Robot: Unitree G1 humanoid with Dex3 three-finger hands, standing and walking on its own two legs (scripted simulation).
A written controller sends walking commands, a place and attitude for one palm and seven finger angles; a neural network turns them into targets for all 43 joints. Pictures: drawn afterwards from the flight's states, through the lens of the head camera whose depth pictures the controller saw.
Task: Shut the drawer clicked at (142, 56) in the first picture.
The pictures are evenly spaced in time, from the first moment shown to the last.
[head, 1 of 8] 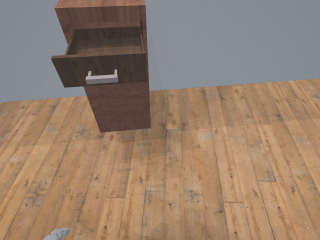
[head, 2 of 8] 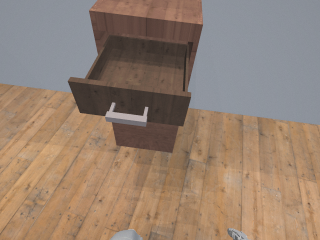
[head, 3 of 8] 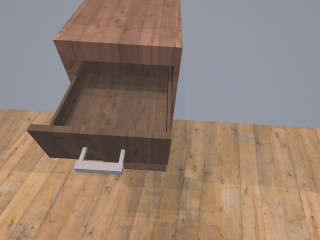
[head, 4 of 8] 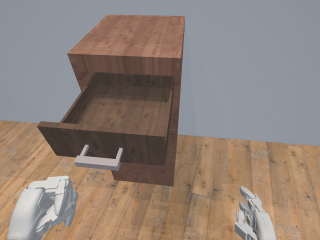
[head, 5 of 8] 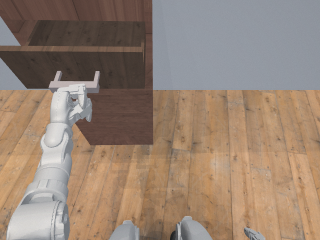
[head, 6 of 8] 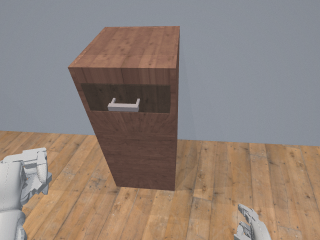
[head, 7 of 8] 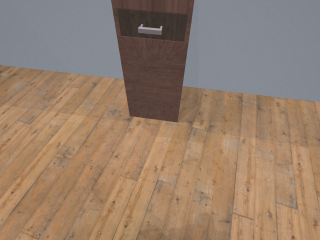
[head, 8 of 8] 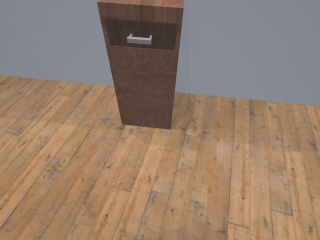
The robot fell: no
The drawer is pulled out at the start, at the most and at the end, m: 0.29 0.29 0.00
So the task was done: yes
